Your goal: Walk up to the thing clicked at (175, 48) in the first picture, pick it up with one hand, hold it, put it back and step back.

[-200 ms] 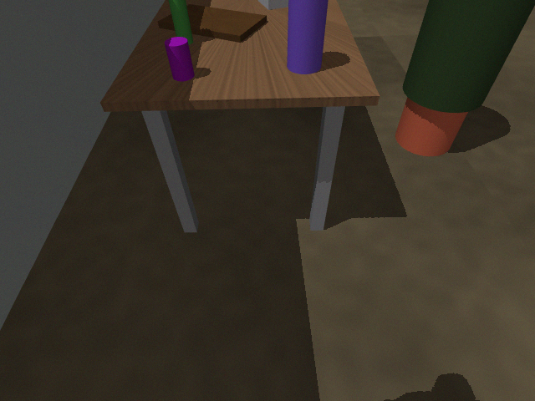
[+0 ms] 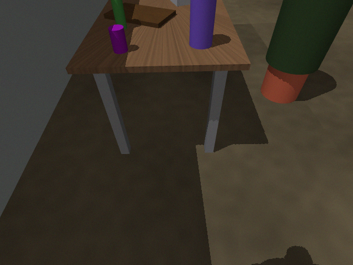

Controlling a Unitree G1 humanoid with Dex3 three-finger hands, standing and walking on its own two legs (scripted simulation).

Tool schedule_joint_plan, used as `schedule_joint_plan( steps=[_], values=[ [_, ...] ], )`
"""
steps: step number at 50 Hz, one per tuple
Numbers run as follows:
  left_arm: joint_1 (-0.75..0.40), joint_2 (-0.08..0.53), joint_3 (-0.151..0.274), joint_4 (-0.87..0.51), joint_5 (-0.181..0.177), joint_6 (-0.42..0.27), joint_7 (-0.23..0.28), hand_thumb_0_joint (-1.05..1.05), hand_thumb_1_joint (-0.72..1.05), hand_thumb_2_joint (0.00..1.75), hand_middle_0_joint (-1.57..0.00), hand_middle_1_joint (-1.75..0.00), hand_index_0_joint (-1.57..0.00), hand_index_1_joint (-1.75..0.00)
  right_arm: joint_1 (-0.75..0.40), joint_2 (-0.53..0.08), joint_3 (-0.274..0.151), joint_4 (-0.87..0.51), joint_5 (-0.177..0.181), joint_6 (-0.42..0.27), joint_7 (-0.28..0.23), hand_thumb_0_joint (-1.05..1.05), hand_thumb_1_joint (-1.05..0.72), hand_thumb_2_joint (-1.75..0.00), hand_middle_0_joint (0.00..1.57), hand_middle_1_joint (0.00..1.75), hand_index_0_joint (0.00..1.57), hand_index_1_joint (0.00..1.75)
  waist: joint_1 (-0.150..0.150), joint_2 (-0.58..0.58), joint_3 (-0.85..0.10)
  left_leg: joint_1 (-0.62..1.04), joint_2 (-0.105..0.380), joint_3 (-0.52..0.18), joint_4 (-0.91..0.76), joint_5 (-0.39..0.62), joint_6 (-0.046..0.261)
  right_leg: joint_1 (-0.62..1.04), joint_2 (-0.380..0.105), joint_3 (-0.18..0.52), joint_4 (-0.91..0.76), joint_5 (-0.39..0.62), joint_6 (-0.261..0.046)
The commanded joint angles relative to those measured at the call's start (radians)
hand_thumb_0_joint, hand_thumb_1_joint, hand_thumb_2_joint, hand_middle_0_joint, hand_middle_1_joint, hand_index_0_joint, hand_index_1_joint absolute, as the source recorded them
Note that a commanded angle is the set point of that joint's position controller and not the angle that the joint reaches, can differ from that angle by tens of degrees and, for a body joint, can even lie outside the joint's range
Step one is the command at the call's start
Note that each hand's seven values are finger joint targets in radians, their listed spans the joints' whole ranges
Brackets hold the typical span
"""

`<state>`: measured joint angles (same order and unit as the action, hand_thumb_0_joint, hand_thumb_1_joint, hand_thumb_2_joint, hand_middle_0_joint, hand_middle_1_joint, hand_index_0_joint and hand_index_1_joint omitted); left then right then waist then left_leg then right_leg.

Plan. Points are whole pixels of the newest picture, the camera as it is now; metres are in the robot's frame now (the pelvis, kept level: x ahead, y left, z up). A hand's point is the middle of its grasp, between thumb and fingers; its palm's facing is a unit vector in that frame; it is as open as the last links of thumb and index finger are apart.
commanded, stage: stand
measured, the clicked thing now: (118, 39) +1.04 +0.30 +0.03
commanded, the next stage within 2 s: walk up in 0.92 s
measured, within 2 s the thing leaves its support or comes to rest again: neither
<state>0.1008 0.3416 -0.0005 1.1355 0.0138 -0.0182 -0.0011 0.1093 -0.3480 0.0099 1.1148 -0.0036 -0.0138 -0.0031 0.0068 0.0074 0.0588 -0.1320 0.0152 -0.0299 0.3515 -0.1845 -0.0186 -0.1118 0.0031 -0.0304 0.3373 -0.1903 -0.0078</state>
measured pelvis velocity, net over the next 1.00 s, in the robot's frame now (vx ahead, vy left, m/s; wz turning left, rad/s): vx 0.00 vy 0.01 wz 0.04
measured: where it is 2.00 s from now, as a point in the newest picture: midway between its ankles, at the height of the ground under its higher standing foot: outside the picture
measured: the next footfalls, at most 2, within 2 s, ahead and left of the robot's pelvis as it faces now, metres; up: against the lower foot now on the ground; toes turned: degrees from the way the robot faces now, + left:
left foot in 1.26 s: +0.14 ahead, +0.27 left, +0.00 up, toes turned +15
right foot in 1.58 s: +0.29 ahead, +0.08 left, +0.00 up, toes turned +11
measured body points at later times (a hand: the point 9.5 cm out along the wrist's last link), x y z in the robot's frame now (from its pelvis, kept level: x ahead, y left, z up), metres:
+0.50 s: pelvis +0.00 +0.00 +0.00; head +0.01 +0.00 +0.45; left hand +0.08 +0.31 -0.13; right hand +0.08 -0.29 -0.13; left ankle +0.01 +0.13 -0.75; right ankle +0.00 -0.11 -0.75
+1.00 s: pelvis +0.00 +0.01 +0.00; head +0.01 +0.01 +0.45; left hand +0.06 +0.32 -0.13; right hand +0.08 -0.30 -0.13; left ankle +0.00 +0.13 -0.73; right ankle +0.00 -0.11 -0.75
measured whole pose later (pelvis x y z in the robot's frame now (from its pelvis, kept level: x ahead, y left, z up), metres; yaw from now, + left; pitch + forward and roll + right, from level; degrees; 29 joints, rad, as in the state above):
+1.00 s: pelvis +0.00 +0.01 +0.00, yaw +3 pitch -2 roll -1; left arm 0.16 0.35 0.05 1.07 0.03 -0.05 0.00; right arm 0.17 -0.38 -0.04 1.04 -0.05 0.04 0.05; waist 0.01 0.03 0.05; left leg -0.27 0.01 -0.04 0.66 -0.36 0.02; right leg -0.11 -0.01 -0.07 0.36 -0.22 -0.01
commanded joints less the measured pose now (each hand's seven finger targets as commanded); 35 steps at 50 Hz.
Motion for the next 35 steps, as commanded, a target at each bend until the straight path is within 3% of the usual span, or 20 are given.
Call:
schedule_joint_plan(
  steps=[1, 4, 13, 35],
  values=[
    [-0.035, 0.215, 0.04, -0.06, -0.006, -0.016, 0.01, 0.0, 0.9, 0.9, -0.2, -0.3, -0.2, -0.3, -0.028, -0.205, -0.036, -0.054, -0.003, -0.017, -0.011, 0.0, -0.9, -0.9, 0.2, 0.3, 0.2, 0.3, -0.005, -0.002, -0.093, 0.014, 0.108, -0.081, -0.042, 0.171, 0.044, 0.036, -0.137, 0.106, -0.053, 0.173, -0.019],
    [-0.033, 0.211, 0.04, -0.059, -0.006, -0.013, 0.01, 0.0, 0.9, 0.9, -0.2, -0.3, -0.2, -0.3, -0.035, -0.206, -0.036, -0.055, -0.003, -0.017, -0.011, 0.0, -0.9, -0.9, 0.2, 0.3, 0.2, 0.3, 0.001, 0.001, -0.088, 0.01, 0.107, -0.085, -0.054, 0.155, 0.039, 0.029, -0.134, 0.105, -0.054, 0.14, -0.019],
    [-0.04, 0.213, 0.041, -0.064, -0.004, -0.017, 0.011, 0.0, 0.9, 0.9, -0.2, -0.3, -0.2, -0.3, -0.033, -0.204, -0.036, -0.057, -0.003, -0.018, -0.01, 0.0, -0.9, -0.9, 0.2, 0.3, 0.2, 0.3, -0.005, -0.006, -0.097, 0.02, 0.112, -0.084, -0.05, 0.192, 0.043, 0.047, -0.138, 0.104, -0.056, 0.19, -0.017],
    [-0.026, 0.217, 0.043, -0.067, -0.002, -0.014, 0.009, 0.0, 0.9, 0.9, -0.2, -0.3, -0.2, -0.3, -0.026, -0.208, -0.04, -0.054, -0.007, -0.019, -0.008, 0.0, -0.9, -0.9, 0.2, 0.3, 0.2, 0.3, -0.005, -0.002, -0.072, -0.003, 0.106, -0.088, -0.079, 0.099, 0.043, 0.027, -0.138, 0.109, -0.076, 0.09, -0.017]
  ],
)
